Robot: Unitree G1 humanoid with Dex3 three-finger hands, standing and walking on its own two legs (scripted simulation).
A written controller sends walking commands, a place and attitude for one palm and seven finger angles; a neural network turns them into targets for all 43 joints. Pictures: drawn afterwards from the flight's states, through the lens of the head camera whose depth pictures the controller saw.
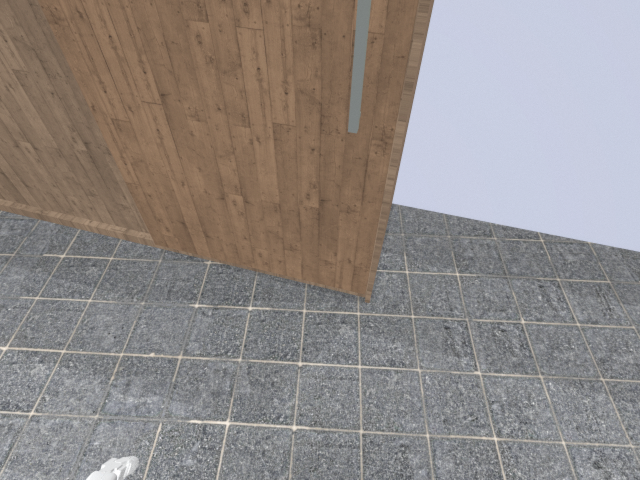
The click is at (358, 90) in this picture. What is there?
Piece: wardrobe's sliding door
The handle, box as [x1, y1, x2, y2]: [348, 0, 370, 132]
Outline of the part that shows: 370,0 358,0 357,3 348,131 351,132 357,131 358,120 360,115 359,110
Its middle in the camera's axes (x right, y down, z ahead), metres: +0.08 -0.35 +0.76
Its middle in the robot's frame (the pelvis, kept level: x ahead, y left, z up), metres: +0.83 -0.03 +0.14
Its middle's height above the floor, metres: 0.91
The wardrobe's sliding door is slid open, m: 0.00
